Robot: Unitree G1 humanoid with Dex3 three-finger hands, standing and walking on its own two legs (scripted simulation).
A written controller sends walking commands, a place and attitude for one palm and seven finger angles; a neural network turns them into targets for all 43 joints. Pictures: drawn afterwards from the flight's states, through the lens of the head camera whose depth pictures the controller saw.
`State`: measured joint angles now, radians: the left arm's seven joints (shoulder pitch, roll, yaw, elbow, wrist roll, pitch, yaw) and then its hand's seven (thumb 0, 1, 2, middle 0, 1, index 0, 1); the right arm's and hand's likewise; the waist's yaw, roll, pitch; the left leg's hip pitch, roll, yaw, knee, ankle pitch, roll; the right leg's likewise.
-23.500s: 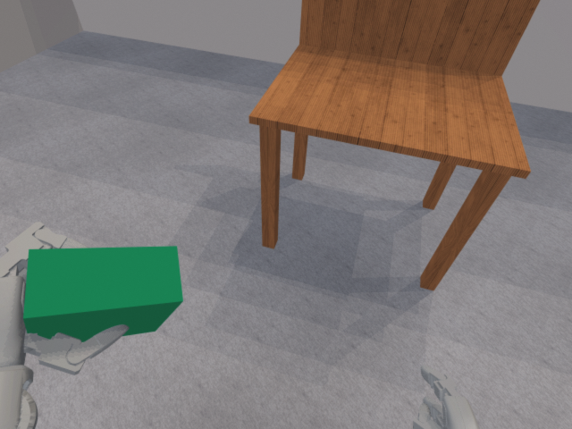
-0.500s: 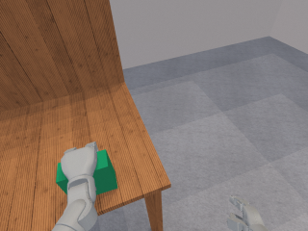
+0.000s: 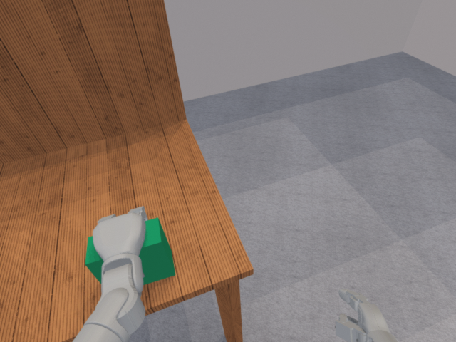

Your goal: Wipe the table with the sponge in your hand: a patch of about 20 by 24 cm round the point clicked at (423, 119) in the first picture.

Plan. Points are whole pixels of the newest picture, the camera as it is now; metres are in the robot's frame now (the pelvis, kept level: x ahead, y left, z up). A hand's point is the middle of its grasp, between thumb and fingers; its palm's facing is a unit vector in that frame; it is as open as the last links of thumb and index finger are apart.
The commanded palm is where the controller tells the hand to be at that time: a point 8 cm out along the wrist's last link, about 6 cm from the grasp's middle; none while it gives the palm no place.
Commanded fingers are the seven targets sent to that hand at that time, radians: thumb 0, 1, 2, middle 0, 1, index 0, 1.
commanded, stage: slide back across to the middle lane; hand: left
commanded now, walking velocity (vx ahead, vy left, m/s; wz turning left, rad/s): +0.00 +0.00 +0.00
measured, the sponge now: (137, 263) +0.27 +0.23 -0.05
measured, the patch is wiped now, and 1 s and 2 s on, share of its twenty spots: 1.00 1.00 1.00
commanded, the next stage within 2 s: wipe forward along the middle lane in 0.56 s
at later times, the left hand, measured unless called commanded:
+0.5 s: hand (101, 261) +0.24 +0.27 +0.01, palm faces -0.04 -0.09 -1.00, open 10.3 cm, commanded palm +0.21 +0.28 +0.06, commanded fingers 0.00 0.10 1.30 -1.20 -1.60 -1.20 -1.60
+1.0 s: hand (87, 257) +0.25 +0.31 +0.01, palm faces -0.06 -0.06 -1.00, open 10.3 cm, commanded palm +0.23 +0.31 +0.04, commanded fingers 0.00 0.10 1.30 -1.20 -1.60 -1.20 -1.60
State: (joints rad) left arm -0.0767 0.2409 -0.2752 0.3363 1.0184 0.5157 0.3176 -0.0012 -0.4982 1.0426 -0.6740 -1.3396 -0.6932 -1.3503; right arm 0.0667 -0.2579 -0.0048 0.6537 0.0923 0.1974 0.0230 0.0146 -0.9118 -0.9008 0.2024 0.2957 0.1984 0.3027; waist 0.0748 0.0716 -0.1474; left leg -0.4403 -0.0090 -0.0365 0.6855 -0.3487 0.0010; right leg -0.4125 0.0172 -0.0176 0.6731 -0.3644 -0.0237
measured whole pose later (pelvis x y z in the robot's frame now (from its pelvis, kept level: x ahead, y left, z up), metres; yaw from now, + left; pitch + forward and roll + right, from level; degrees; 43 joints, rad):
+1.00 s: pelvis +0.00 +0.01 +0.01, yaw +0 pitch +6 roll -1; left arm 0.02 0.37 -0.07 0.30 0.99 0.30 0.25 -0.02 -0.51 1.04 -0.69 -1.33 -0.71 -1.33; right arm 0.09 -0.25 -0.02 0.68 0.07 0.12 -0.02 0.01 -0.91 -0.90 0.20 0.30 0.20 0.30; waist 0.09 0.07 -0.11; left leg -0.41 -0.01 -0.04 0.64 -0.33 0.01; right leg -0.37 0.02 -0.02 0.60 -0.34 -0.01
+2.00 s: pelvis -0.02 +0.00 -0.02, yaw -1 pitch +15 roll -2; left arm -0.58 0.61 0.05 1.00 1.04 0.08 0.25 0.01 -0.55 1.07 -0.72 -1.31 -0.74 -1.32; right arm 0.24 -0.29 -0.03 0.71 0.08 0.16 -0.03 0.01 -0.91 -0.90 0.20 0.30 0.20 0.30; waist -0.01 0.07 -0.15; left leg -0.74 0.02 -0.06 0.82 -0.35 0.00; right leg -0.68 0.05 -0.04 0.75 -0.34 -0.03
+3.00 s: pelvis +0.01 +0.04 -0.01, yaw -2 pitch +15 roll -4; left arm -0.48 0.69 0.18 0.93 1.04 0.00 0.23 0.02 -0.55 1.07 -0.72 -1.31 -0.73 -1.33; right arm 0.25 -0.29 -0.04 0.68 0.08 0.19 0.02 0.01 -0.91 -0.90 0.21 0.30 0.20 0.30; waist -0.03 0.04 -0.14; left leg -0.65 0.00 -0.03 0.77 -0.39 0.05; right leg -0.56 0.03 -0.01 0.63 -0.33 0.01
